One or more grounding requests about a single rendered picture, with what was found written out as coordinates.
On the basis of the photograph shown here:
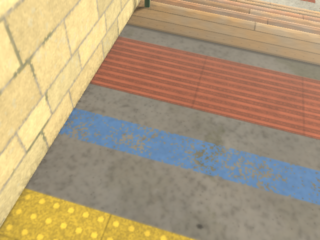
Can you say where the stairs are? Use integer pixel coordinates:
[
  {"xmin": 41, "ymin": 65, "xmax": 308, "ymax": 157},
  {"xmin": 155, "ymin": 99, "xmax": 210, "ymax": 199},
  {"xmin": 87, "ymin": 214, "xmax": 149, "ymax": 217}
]
[{"xmin": 150, "ymin": 0, "xmax": 320, "ymax": 35}]

